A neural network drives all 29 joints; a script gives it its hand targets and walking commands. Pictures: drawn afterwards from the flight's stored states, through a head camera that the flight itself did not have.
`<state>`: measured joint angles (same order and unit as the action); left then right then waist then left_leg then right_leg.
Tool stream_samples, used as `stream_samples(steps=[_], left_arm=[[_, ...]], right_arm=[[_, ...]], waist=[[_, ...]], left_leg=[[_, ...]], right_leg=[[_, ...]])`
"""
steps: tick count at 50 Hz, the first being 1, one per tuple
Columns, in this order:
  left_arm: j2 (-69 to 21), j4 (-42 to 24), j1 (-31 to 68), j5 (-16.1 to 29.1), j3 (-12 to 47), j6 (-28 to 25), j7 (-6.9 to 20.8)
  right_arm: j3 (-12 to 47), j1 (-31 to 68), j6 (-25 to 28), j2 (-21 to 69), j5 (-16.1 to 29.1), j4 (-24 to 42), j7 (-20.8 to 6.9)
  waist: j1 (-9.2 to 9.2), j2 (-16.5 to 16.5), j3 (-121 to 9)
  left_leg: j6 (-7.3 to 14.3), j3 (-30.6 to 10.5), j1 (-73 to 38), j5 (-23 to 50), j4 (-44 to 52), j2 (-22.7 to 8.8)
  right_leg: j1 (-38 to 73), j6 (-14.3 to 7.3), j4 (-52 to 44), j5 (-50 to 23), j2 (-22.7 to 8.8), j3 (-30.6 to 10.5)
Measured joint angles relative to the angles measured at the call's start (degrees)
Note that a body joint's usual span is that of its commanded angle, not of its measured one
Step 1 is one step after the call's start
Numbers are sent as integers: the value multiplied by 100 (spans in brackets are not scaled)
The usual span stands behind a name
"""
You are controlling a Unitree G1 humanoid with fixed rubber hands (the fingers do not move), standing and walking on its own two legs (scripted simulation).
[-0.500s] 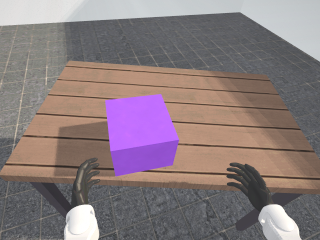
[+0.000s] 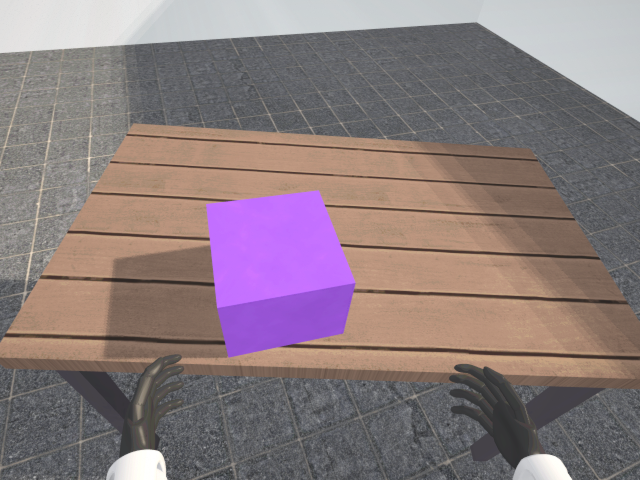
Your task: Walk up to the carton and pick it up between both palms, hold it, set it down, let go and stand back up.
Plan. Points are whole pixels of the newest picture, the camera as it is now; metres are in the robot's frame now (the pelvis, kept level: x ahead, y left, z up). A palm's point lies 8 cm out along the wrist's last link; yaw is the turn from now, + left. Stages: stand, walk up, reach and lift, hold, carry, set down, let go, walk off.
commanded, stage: set down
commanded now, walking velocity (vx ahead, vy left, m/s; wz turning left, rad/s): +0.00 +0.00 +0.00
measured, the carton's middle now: (275, 269) +0.44 +0.08 -0.03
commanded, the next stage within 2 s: let go in 1.92 s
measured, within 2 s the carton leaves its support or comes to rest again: neither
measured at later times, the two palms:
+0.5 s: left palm (129, 449) +0.17 +0.22 -0.03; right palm (505, 454) +0.18 -0.22 -0.02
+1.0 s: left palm (124, 456) +0.17 +0.23 -0.05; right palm (490, 465) +0.17 -0.21 -0.05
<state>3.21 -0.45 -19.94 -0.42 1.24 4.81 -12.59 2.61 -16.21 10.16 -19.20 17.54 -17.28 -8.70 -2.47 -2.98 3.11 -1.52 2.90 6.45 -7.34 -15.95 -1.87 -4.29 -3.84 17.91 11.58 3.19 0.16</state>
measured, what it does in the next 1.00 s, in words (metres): stands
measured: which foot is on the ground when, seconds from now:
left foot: down 0.00-1.00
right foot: down 0.00-1.00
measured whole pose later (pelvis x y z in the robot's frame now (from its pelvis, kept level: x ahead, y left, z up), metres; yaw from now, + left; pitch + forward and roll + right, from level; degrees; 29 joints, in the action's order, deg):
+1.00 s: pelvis +0.01 +0.02 +0.00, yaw -1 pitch -1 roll +0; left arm 8.8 15.0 -18.0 0.4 0.2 3.1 -5.2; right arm 1.7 -15.1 10.5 -14.3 8.0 -28.4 -5.6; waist -2.4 -2.1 2.3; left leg -0.4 4.0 6.9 -8.5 -16.4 -1.4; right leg -4.5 -2.5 16.6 11.2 2.6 -1.1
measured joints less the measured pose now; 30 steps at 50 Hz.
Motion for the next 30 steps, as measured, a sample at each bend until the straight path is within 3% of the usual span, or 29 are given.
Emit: stream_samples(steps=[9, 30], left_arm=[[16, 231, -13, -130, -72, -38, 159], [382, 891, -6, 120, -107, -104, 478]], right_arm=[[-29, -45, 29, -67, -85, -110, -17], [-121, -61, -69, 316, -591, -564, 140]], waist=[[-8, 1, -7], [9, 45, -63]], left_leg=[[20, 14, -28, -8, 35, 7], [59, 74, 48, -55, 28, 21]], right_leg=[[48, 23, -93, -35, -4, -25], [-23, 74, -155, -55, -22, -93]])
